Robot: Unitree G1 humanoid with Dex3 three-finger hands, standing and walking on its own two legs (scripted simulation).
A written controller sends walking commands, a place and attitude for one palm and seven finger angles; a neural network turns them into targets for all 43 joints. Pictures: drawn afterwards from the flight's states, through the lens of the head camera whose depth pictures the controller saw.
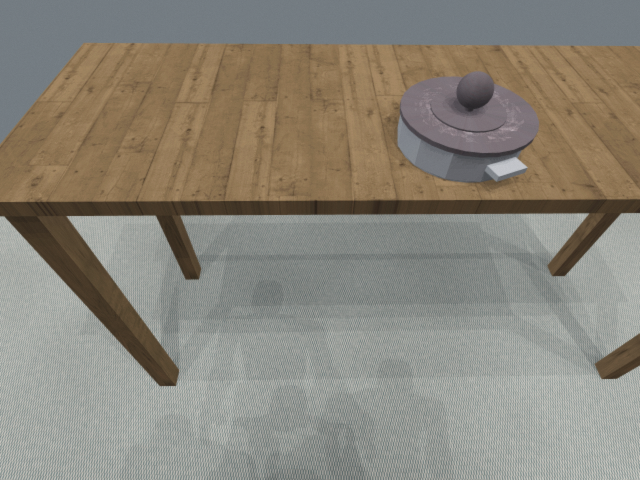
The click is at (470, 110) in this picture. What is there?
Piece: lid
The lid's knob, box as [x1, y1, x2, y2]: [456, 71, 493, 108]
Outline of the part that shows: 483,72 471,72 464,76 459,82 456,93 457,98 462,105 469,108 476,108 485,104 491,97 493,92 493,82 491,78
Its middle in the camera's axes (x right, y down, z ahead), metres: +0.23 -0.22 +0.58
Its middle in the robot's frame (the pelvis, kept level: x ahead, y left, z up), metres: +0.62 -0.19 +0.17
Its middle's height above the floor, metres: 0.94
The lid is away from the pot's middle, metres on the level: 0.00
